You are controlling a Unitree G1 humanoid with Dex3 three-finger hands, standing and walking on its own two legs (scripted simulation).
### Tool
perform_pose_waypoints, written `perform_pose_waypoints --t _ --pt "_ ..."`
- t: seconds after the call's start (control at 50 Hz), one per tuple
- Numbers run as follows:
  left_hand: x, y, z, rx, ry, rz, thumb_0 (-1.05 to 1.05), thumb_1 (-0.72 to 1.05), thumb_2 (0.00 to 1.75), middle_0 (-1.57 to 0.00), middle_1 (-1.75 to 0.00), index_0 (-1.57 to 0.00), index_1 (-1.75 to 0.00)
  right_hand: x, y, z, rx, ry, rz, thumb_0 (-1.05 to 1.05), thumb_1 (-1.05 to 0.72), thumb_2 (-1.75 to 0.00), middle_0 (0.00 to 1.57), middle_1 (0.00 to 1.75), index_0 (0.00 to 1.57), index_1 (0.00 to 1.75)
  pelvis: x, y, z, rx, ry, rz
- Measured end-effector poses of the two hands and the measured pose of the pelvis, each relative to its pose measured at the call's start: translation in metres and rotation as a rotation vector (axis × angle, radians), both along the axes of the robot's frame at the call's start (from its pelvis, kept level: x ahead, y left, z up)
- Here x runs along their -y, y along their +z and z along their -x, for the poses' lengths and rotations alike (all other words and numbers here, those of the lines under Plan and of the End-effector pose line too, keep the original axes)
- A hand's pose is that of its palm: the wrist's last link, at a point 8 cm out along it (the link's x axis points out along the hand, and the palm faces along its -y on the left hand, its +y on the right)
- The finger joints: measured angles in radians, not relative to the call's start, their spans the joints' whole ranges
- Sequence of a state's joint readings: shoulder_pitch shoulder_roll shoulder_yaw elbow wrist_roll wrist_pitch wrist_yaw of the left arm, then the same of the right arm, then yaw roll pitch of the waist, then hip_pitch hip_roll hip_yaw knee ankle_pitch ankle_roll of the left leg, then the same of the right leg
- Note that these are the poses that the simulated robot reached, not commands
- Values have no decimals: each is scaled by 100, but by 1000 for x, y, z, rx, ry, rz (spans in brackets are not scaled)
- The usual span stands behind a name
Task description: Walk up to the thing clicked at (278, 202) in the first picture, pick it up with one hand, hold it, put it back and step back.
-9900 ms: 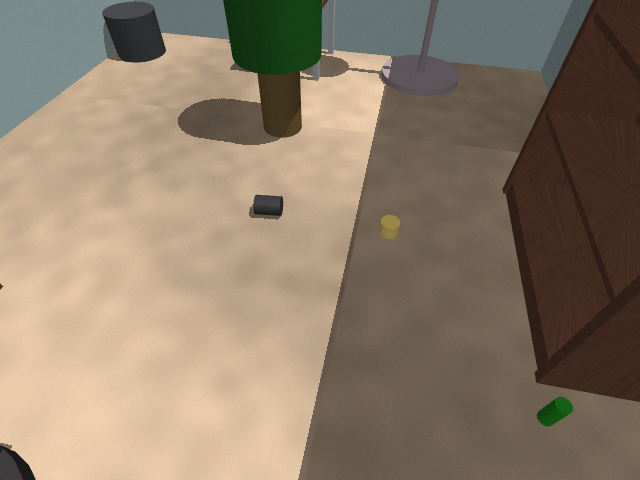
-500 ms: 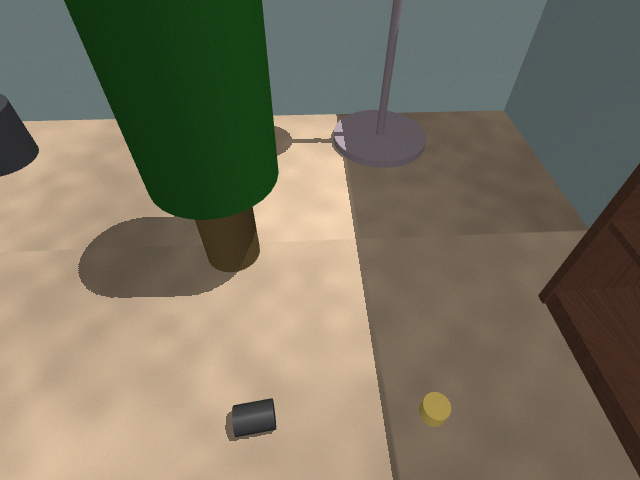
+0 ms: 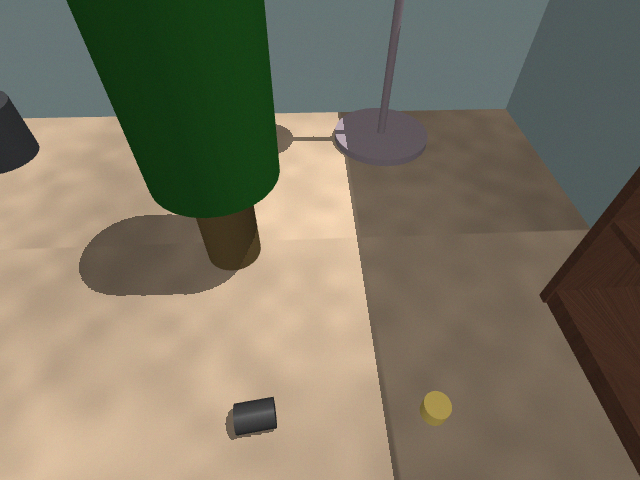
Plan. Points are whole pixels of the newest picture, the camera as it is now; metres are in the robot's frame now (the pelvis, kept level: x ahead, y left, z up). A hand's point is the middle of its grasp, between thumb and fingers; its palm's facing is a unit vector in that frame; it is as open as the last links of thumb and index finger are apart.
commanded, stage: rise first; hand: left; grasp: from above
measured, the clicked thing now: (255, 415) +0.42 +0.22 -0.74
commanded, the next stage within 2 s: none
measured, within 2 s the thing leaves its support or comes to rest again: neither
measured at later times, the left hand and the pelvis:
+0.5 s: hand out of the picture +0.13 +0.25 -0.19, palm faces -0.10 -0.91 -0.40, open 12.3 cm; pelvis -0.02 +0.00 -0.04, yaw +1 degrees
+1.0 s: hand out of the picture +0.12 +0.27 -0.28, palm faces -0.28 -0.80 -0.54, open 14.2 cm; pelvis -0.03 +0.00 -0.13, yaw +2 degrees
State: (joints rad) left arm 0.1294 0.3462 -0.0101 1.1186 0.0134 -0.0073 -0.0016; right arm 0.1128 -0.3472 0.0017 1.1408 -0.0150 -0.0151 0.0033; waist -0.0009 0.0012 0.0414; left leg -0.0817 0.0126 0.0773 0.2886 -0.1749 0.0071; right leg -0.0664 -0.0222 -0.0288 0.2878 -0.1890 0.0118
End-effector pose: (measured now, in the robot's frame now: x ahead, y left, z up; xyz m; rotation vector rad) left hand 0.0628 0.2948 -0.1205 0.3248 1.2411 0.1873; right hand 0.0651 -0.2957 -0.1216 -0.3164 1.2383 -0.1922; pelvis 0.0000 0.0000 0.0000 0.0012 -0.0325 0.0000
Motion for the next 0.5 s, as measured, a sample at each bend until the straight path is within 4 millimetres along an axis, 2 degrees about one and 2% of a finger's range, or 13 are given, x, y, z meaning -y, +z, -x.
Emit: perform_pose_waypoints --t 0.12,0.22,0.28,0.34,0.42,0.5 --pt "0 0 -3 16 12 2 1 89 91 -20 -31 -20 -31 -1 1 -3 19 -7 2 1 -91 -90 20 30 21 29 -1 -1 0 -12 2 0" --pt "5 -6 -41 110 42 18 1 76 95 -19 -44 -18 -44 -18 -2 -11 111 14 -19 1 -95 -91 20 30 20 29 0 -8 13 -78 23 4" --pt "3 -12 -65 137 -6 21 1 60 96 -16 -58 -16 -58 -27 -7 -9 132 8 -38 1 -96 -91 20 30 21 29 2 -15 17 -130 21 6" --pt "2 -14 -76 152 -53 6 1 41 97 -13 -74 -14 -73 -34 -11 -5 147 -14 -55 1 -97 -91 20 30 21 29 2 -22 17 -157 15 7" --pt "0 -17 -74 117 -89 -34 0 13 98 -9 -89 -11 -88 -40 -16 -4 166 -22 -72 1 -96 -91 20 30 21 29 0 -28 15 -178 17 12" --pt "-2 -29 -63 63 -91 -61 0 -15 98 -9 -98 -10 -97 -42 -21 -14 214 -5 -77 1 -95 -91 20 30 21 29 -2 -37 16 -209 18 17"
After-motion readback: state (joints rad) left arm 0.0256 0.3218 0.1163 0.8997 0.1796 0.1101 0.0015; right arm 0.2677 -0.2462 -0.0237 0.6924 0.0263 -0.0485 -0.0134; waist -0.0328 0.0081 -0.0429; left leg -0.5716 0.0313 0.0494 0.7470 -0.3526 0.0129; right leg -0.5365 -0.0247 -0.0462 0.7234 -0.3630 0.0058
